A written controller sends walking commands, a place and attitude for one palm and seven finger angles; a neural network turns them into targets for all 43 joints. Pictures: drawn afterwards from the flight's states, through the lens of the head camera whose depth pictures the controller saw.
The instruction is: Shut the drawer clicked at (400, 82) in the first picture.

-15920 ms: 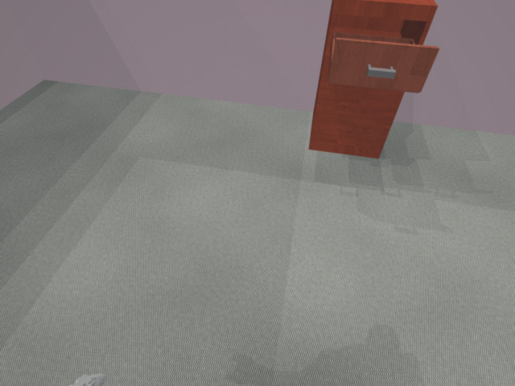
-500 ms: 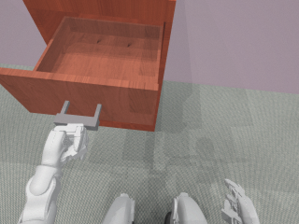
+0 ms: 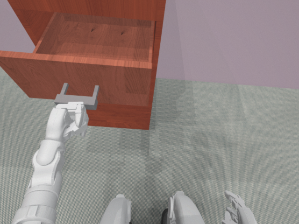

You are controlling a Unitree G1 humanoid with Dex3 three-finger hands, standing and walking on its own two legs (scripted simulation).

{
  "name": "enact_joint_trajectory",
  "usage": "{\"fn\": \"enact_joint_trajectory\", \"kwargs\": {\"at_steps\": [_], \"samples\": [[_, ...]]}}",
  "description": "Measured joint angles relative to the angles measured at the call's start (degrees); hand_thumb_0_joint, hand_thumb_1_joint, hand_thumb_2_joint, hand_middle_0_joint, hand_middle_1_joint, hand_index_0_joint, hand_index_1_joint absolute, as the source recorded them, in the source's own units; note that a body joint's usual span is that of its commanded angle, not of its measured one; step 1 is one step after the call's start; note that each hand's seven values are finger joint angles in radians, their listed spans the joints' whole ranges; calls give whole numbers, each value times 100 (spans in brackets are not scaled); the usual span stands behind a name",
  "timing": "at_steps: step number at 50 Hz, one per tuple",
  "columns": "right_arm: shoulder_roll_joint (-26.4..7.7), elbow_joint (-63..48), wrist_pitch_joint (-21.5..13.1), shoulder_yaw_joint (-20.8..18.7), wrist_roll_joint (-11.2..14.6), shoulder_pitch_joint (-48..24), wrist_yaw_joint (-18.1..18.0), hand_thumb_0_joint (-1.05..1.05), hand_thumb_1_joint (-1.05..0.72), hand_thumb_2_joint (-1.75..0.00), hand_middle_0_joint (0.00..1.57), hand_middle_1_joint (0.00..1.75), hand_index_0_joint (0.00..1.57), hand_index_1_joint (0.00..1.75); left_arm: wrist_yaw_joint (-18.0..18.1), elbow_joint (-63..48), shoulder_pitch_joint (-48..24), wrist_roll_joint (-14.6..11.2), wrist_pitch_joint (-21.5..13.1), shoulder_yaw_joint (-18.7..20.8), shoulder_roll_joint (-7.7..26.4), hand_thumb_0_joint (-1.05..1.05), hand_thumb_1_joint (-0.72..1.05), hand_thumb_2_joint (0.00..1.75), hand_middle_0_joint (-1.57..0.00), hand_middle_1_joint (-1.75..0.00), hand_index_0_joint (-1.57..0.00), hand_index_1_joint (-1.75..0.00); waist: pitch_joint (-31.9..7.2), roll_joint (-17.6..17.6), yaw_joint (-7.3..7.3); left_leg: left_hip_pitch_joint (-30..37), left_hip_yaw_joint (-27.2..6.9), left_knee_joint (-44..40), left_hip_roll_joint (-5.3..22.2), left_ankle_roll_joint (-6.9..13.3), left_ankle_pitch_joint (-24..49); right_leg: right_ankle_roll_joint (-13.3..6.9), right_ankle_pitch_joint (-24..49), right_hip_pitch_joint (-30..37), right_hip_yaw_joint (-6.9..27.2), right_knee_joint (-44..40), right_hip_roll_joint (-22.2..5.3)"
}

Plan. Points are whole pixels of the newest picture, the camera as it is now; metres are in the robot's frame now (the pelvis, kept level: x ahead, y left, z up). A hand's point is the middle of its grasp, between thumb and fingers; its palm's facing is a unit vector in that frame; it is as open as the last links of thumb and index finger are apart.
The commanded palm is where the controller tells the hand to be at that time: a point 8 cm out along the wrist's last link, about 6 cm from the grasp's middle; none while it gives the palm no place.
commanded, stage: push the drawer shut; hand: left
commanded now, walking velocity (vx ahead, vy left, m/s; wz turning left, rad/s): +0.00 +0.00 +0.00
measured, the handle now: (79, 95) +0.45 +0.21 +0.03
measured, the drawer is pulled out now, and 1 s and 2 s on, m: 0.19 0.07 0.00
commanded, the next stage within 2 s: none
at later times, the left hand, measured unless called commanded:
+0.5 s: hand (89, 106) +0.42 +0.18 +0.02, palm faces -0.05 -1.00 -0.06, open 3.2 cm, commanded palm +0.41 +0.22 +0.03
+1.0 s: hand (95, 86) +0.48 +0.17 +0.03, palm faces -0.05 -1.00 -0.05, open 3.4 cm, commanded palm +0.47 +0.21 +0.03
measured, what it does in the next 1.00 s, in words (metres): stands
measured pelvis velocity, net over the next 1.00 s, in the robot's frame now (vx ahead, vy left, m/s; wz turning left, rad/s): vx -0.01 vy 0.00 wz -0.02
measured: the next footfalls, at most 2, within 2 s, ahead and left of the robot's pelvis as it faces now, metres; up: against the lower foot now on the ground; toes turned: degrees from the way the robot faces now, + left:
none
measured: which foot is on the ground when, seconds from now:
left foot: down 0.00-1.00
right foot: down 0.00-1.00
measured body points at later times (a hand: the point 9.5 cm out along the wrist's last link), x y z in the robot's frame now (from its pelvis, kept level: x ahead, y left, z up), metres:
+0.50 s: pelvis +0.00 +0.00 +0.00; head +0.12 +0.02 +0.43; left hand +0.41 +0.23 +0.03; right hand +0.10 -0.26 -0.11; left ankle +0.01 +0.10 -0.63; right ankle +0.05 -0.12 -0.63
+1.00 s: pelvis -0.01 +0.00 -0.01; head +0.14 +0.02 +0.41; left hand +0.48 +0.22 +0.03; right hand +0.04 -0.27 -0.12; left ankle +0.01 +0.10 -0.63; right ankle +0.05 -0.12 -0.63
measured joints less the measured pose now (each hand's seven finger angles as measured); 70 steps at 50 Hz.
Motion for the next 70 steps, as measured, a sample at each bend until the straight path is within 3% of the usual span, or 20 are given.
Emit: {"fn": "enact_joint_trajectory", "kwargs": {"at_steps": [27,49,70], "samples": [[-7,242,257,14,-60,104,59,1,-90,-90,20,30,20,30,-74,1774,-1633,179,-342,379,267,2,82,91,-140,-160,-140,-160,92,18,-168,-223,6,22,16,-12,52,-16,61,-229,12,17,20],[-55,316,521,51,-193,356,160,1,-90,-90,20,30,20,30,-82,3185,-3091,449,-459,835,791,6,85,92,-140,-160,-140,-160,147,55,-494,-655,19,187,71,-9,55,-27,115,-662,30,130,74],[-81,267,709,170,-290,406,201,1,-90,-90,20,30,20,30,-165,3881,-4172,738,-227,1199,1486,5,80,90,-140,-160,-140,-160,209,98,-843,-1160,-60,413,148,6,2,-17,147,-1095,-41,201,151]]}}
